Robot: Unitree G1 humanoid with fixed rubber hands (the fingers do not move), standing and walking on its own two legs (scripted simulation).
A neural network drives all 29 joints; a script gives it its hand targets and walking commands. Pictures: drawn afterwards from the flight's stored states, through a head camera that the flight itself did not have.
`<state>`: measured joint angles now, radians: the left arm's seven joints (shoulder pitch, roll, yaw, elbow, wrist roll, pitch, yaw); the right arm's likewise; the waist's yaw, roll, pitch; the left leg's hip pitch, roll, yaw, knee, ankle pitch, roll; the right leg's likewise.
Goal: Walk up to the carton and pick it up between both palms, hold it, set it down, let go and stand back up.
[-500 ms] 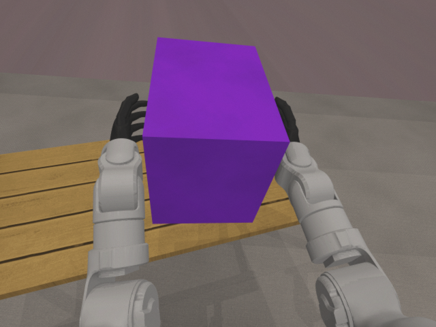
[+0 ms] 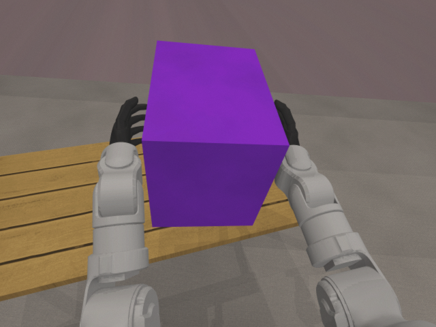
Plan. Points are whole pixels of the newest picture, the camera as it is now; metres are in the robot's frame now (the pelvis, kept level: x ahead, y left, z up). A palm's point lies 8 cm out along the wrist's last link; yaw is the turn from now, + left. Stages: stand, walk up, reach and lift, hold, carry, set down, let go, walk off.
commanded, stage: hold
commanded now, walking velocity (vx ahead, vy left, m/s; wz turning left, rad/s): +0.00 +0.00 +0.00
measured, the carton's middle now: (205, 134) +0.40 +0.01 +0.17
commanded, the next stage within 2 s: none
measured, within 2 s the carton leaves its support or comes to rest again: neither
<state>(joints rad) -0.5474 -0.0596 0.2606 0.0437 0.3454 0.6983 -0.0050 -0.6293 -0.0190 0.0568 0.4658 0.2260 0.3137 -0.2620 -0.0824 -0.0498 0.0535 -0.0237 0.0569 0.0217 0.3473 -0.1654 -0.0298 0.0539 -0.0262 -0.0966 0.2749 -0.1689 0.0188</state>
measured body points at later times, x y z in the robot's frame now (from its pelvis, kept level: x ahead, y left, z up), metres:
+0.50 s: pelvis +0.00 +0.00 +0.00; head -0.05 +0.03 +0.45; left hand +0.37 +0.15 +0.19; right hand +0.37 -0.13 +0.18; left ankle +0.03 +0.13 -0.75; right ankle +0.00 -0.13 -0.75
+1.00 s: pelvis +0.00 +0.00 +0.00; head -0.05 +0.03 +0.45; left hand +0.37 +0.15 +0.19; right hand +0.37 -0.13 +0.18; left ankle +0.03 +0.13 -0.75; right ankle +0.00 -0.13 -0.75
